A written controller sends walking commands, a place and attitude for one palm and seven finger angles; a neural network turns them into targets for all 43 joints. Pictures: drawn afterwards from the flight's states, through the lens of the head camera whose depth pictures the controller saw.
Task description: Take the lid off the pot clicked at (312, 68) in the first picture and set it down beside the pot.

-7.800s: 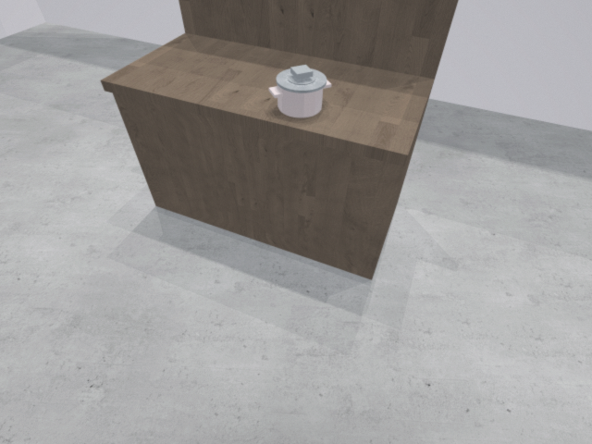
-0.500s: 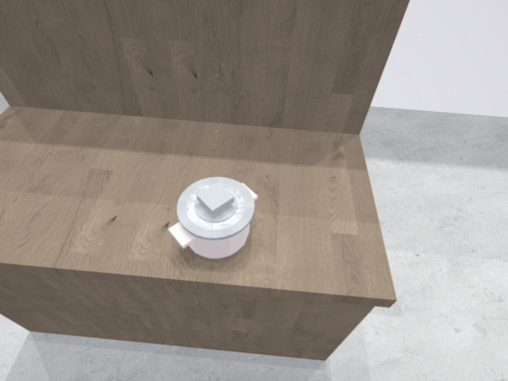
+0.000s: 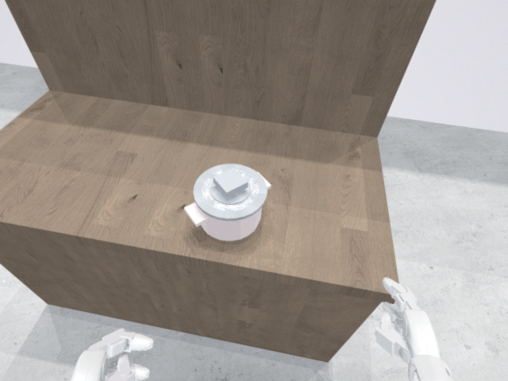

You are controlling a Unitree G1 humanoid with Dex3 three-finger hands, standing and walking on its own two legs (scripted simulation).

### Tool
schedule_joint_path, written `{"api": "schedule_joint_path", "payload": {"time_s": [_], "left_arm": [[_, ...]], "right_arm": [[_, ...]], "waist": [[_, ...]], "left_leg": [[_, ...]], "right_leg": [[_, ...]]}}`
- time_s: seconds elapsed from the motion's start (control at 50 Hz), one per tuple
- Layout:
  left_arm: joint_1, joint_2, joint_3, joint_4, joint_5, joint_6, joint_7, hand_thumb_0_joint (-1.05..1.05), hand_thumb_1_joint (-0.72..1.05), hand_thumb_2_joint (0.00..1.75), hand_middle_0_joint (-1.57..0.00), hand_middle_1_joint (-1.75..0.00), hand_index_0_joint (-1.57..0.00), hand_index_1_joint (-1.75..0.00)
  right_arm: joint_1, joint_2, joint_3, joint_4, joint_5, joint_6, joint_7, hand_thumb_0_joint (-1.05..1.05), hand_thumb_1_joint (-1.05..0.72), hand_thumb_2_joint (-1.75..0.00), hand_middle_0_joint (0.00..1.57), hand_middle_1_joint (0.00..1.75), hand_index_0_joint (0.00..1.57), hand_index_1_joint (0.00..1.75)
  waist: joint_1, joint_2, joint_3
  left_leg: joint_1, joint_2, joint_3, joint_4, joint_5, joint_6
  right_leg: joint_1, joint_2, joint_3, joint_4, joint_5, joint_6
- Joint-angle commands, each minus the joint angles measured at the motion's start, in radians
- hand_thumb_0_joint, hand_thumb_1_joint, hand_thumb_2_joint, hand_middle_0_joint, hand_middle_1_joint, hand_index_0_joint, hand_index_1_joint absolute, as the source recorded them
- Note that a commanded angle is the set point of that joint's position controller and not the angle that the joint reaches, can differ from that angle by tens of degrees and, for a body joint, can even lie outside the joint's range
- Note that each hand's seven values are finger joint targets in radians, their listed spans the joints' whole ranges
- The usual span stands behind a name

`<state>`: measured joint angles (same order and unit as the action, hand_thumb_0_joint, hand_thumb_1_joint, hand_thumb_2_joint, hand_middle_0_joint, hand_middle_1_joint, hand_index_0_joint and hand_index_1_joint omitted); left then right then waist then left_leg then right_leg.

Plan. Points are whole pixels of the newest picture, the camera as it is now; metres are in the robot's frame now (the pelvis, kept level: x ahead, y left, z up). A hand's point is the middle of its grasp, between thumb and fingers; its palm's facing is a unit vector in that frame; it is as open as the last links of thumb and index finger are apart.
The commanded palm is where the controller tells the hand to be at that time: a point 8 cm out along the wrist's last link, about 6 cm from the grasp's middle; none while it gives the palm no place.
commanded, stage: lift the closed hand beside the body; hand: left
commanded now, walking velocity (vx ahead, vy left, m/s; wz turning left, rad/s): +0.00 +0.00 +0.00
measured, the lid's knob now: (230, 182) +0.49 +0.10 +0.01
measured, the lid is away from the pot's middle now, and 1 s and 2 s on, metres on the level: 0.00 0.00 0.00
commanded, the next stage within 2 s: raise the hand higher, near the body in 0.16 s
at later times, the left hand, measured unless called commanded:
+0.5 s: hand (109, 359) +0.15 +0.23 -0.03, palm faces +0.19 -0.91 -0.37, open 3.1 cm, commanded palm +0.11 +0.27 +0.01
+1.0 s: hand (83, 300) +0.19 +0.25 +0.08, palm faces +0.27 -0.87 -0.42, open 3.1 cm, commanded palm +0.14 +0.28 +0.11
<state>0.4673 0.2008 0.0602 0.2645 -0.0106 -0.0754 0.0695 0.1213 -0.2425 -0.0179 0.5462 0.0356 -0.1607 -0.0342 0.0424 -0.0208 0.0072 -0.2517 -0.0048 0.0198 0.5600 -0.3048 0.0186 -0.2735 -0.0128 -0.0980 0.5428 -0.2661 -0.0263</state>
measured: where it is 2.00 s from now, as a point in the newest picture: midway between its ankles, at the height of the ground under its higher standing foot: outside the picture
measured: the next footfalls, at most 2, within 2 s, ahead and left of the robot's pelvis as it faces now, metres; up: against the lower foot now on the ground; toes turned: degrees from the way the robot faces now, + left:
none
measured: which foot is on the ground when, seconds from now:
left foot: down 0.00-1.00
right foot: down 0.00-1.00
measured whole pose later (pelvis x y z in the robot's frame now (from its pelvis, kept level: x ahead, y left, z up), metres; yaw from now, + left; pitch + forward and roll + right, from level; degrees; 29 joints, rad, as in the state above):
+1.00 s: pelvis +0.03 +0.02 +0.01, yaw +0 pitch -2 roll -1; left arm 0.64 0.29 0.17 -0.34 -0.01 -0.09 0.08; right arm 0.20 -0.19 0.01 0.61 0.01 -0.15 -0.05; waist 0.06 0.05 0.02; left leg -0.12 -0.02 0.03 0.47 -0.31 0.04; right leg -0.15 -0.02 -0.08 0.45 -0.26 0.00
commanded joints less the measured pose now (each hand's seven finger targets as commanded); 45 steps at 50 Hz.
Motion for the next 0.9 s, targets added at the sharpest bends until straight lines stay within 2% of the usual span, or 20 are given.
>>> {"api": "schedule_joint_path", "payload": {"time_s": [0.0, 0.02, 0.08, 0.1, 0.12, 0.16, 0.18, 0.22, 0.26, 0.28, 0.34, 0.38, 0.46, 0.48, 0.58, 0.66, 0.68, 0.72, 0.8, 0.88], "left_arm": [[-0.070, 0.129, 0.052, -0.308, -0.011, -0.067, 0.010, 0.00, 0.90, 0.90, -1.26, -1.45, -1.26, -1.45], [-0.041, 0.133, 0.057, -0.322, -0.012, -0.059, 0.013, 0.00, 0.90, 0.90, -1.30, -1.50, -1.30, -1.50], [0.018, 0.131, 0.079, -0.215, -0.003, -0.032, 0.022, 0.00, 0.90, 0.90, -1.30, -1.50, -1.30, -1.50], [0.023, 0.108, 0.057, -0.178, -0.002, -0.027, 0.017, 0.00, 0.90, 0.90, -1.30, -1.50, -1.30, -1.50], [0.019, 0.124, 0.071, -0.168, -0.001, -0.028, 0.015, 0.00, 0.90, 0.90, -1.30, -1.50, -1.30, -1.50], [0.025, 0.151, 0.094, -0.220, 0.001, -0.037, 0.012, 0.00, 0.90, 0.90, -1.30, -1.50, -1.30, -1.50], [0.044, 0.183, 0.128, -0.237, 0.001, -0.035, 0.016, 0.00, 0.90, 0.90, -1.30, -1.50, -1.30, -1.50], [0.074, 0.199, 0.143, -0.325, 0.000, -0.037, 0.021, 0.00, 0.90, 0.90, -1.30, -1.50, -1.30, -1.50], [0.109, 0.186, 0.137, -0.354, -0.001, -0.028, 0.026, 0.00, 0.90, 0.90, -1.30, -1.50, -1.30, -1.50], [0.116, 0.201, 0.158, -0.336, 0.002, -0.021, 0.032, 0.00, 0.90, 0.90, -1.30, -1.50, -1.30, -1.50], [0.161, 0.134, 0.095, -0.339, 0.005, -0.016, 0.021, 0.00, 0.90, 0.90, -1.30, -1.50, -1.30, -1.50], [0.159, 0.152, 0.105, -0.363, 0.006, -0.021, 0.020, 0.00, 0.90, 0.90, -1.30, -1.50, -1.30, -1.50], [0.194, 0.205, 0.158, -0.522, 0.004, -0.041, 0.032, 0.00, 0.90, 0.90, -1.30, -1.50, -1.30, -1.50], [0.203, 0.222, 0.182, -0.526, 0.003, -0.037, 0.037, 0.00, 0.90, 0.90, -1.30, -1.50, -1.30, -1.50], [0.199, 0.165, 0.135, -0.544, 0.001, -0.042, 0.027, 0.00, 0.90, 0.90, -1.30, -1.50, -1.30, -1.50], [0.167, 0.206, 0.165, -0.675, 0.001, -0.060, 0.031, 0.00, 0.90, 0.90, -1.30, -1.50, -1.30, -1.50], [0.181, 0.233, 0.199, -0.695, 0.001, -0.060, 0.035, 0.00, 0.90, 0.90, -1.30, -1.50, -1.30, -1.50], [0.198, 0.212, 0.189, -0.707, -0.002, -0.058, 0.034, 0.00, 0.90, 0.90, -1.30, -1.50, -1.30, -1.50], [0.176, 0.179, 0.153, -0.734, 0.004, -0.061, 0.025, 0.00, 0.90, 0.90, -1.30, -1.50, -1.30, -1.50], [0.184, 0.242, 0.222, -0.805, 0.000, -0.068, 0.036, 0.00, 0.90, 0.90, -1.30, -1.50, -1.30, -1.50]], "right_arm": [[0.005, -0.081, -0.017, -0.138, -0.008, -0.036, -0.026, 0.00, -0.90, -0.90, 0.20, 0.30, 0.20, 0.30], [0.007, -0.078, -0.015, -0.142, -0.012, -0.041, -0.029, 0.00, -0.90, -0.90, 0.20, 0.30, 0.20, 0.30], [0.009, -0.084, -0.014, -0.120, -0.015, -0.030, -0.035, 0.00, -0.90, -0.90, 0.20, 0.30, 0.20, 0.30], [-0.002, -0.084, -0.012, -0.119, -0.014, -0.024, -0.037, 0.00, -0.90, -0.90, 0.20, 0.30, 0.20, 0.30], [-0.005, -0.091, -0.013, -0.116, -0.013, -0.017, -0.037, 0.00, -0.90, -0.90, 0.20, 0.30, 0.20, 0.30], [-0.016, -0.092, -0.014, -0.121, -0.013, -0.021, -0.038, 0.00, -0.90, -0.90, 0.20, 0.30, 0.20, 0.30], [-0.022, -0.089, -0.013, -0.116, -0.013, -0.024, -0.040, 0.00, -0.90, -0.90, 0.20, 0.30, 0.20, 0.30], [-0.026, -0.077, -0.009, -0.120, -0.017, -0.040, -0.043, 0.00, -0.90, -0.90, 0.20, 0.30, 0.20, 0.30], [-0.028, -0.070, -0.006, -0.112, -0.019, -0.048, -0.043, 0.00, -0.90, -0.90, 0.20, 0.30, 0.20, 0.30], [-0.032, -0.069, -0.009, -0.096, -0.017, -0.048, -0.046, 0.00, -0.90, -0.90, 0.20, 0.30, 0.20, 0.30], [-0.038, -0.069, -0.013, -0.089, -0.017, -0.053, -0.044, 0.00, -0.90, -0.90, 0.20, 0.30, 0.20, 0.30], [-0.047, -0.073, -0.016, -0.083, -0.014, -0.055, -0.046, 0.00, -0.90, -0.90, 0.20, 0.30, 0.20, 0.30], [-0.044, -0.061, -0.018, -0.085, -0.017, -0.076, -0.049, 0.00, -0.90, -0.90, 0.20, 0.30, 0.20, 0.30], [-0.045, -0.059, -0.019, -0.077, -0.017, -0.073, -0.049, 0.00, -0.90, -0.90, 0.20, 0.30, 0.20, 0.30], [-0.051, -0.057, -0.019, -0.085, -0.013, -0.066, -0.045, 0.00, -0.90, -0.90, 0.20, 0.30, 0.20, 0.30], [-0.040, -0.056, -0.013, -0.100, -0.019, -0.074, -0.041, 0.00, -0.90, -0.90, 0.20, 0.30, 0.20, 0.30], [-0.043, -0.053, -0.015, -0.096, -0.021, -0.071, -0.040, 0.00, -0.90, -0.90, 0.20, 0.30, 0.20, 0.30], [-0.039, -0.044, -0.011, -0.101, -0.022, -0.068, -0.037, 0.00, -0.90, -0.90, 0.20, 0.30, 0.20, 0.30], [-0.042, -0.050, -0.007, -0.105, -0.021, -0.060, -0.027, 0.00, -0.90, -0.90, 0.20, 0.30, 0.20, 0.30], [-0.047, -0.054, -0.007, -0.107, -0.024, -0.060, -0.021, 0.00, -0.90, -0.90, 0.20, 0.30, 0.20, 0.30]], "waist": [[-0.031, 0.112, -0.102], [-0.024, 0.126, -0.123], [-0.034, 0.020, -0.091], [-0.040, -0.033, -0.043], [-0.039, -0.045, -0.036], [-0.023, -0.014, -0.058], [-0.011, 0.045, -0.072], [0.008, 0.098, -0.146], [0.011, 0.086, -0.161], [0.007, 0.063, -0.143], [-0.002, 0.005, -0.081], [-0.002, -0.025, -0.048], [0.020, 0.066, -0.110], [0.023, 0.071, -0.101], [0.007, 0.018, -0.026], [0.015, 0.093, -0.073], [0.021, 0.094, -0.077], [0.019, 0.076, -0.084], [0.012, 0.101, -0.047], [0.029, 0.103, -0.072]], "left_leg": [[0.013, -0.019, 0.002, -0.086, 0.031, 0.007], [0.017, -0.018, 0.001, -0.084, 0.061, 0.008], [-0.020, -0.015, -0.009, -0.066, 0.109, 0.009], [-0.048, -0.016, -0.007, -0.059, 0.105, 0.012], [-0.063, -0.017, -0.008, -0.055, 0.094, 0.014], [-0.055, -0.016, -0.010, -0.058, 0.102, 0.015], [-0.041, -0.016, -0.005, -0.058, 0.110, 0.013], [-0.010, -0.013, -0.008, -0.063, 0.150, 0.012], [0.003, -0.009, -0.016, -0.066, 0.199, 0.012], [0.004, -0.004, -0.017, -0.060, 0.214, 0.013], [-0.010, 0.000, -0.021, -0.064, 0.203, 0.017], [-0.014, 0.002, -0.023, -0.066, 0.181, 0.021], [0.050, 0.006, -0.024, -0.084, 0.231, 0.018], [0.050, 0.006, -0.026, -0.087, 0.238, 0.015], [0.058, 0.012, -0.026, -0.103, 0.238, 0.015], [0.103, 0.014, -0.030, -0.121, 0.286, 0.011], [0.110, 0.016, -0.031, -0.120, 0.307, 0.008], [0.125, 0.021, -0.033, -0.126, 0.351, 0.007], [0.129, 0.030, -0.040, -0.136, 0.394, 0.000], [0.140, 0.035, -0.054, -0.146, 0.416, -0.007]], "right_leg": [[0.020, -0.009, 0.071, -0.122, -0.007, 0.000], [0.041, -0.010, 0.071, -0.110, 0.029, -0.001], [0.028, -0.004, 0.055, -0.092, 0.094, 0.005], [0.005, -0.004, 0.055, -0.093, 0.099, 0.011], [-0.001, -0.007, 0.056, -0.092, 0.084, 0.012], [0.013, -0.013, 0.058, -0.085, 0.082, 0.010], [0.029, -0.016, 0.062, -0.085, 0.087, 0.008], [0.075, -0.021, 0.060, -0.072, 0.114, 0.002], [0.089, -0.020, 0.053, -0.061, 0.157, 0.002], [0.078, -0.017, 0.052, -0.066, 0.171, 0.004], [0.047, -0.019, 0.042, -0.071, 0.153, 0.011], [0.032, -0.018, 0.043, -0.088, 0.122, 0.015], [0.081, -0.024, 0.046, -0.089, 0.153, 0.010], [0.089, -0.023, 0.045, -0.095, 0.160, 0.009], [0.065, -0.016, 0.038, -0.119, 0.158, 0.012], [0.107, -0.019, 0.039, -0.118, 0.190, 0.009], [0.118, -0.017, 0.040, -0.121, 0.208, 0.008], [0.128, -0.016, 0.035, -0.120, 0.236, 0.009], [0.119, -0.015, 0.033, -0.126, 0.235, 0.010], [0.151, -0.011, 0.033, -0.127, 0.236, 0.008]]}}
